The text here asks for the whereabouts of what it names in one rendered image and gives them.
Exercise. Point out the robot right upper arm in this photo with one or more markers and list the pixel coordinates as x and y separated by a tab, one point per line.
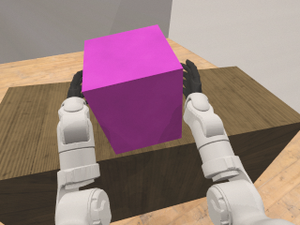
238	203

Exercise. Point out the pedestal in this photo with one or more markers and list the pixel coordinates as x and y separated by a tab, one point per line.
258	124

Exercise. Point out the robot left upper arm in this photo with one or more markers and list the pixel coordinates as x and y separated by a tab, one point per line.
84	207

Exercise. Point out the robot left hand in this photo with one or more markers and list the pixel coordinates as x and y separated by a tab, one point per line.
75	88

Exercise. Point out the robot right forearm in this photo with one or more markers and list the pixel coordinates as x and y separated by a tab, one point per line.
218	159

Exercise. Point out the carton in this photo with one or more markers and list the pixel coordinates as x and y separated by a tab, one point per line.
133	83

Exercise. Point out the robot left forearm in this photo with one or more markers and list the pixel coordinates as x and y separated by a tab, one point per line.
75	139

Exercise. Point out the robot right hand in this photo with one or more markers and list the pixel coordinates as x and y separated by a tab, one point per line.
192	82

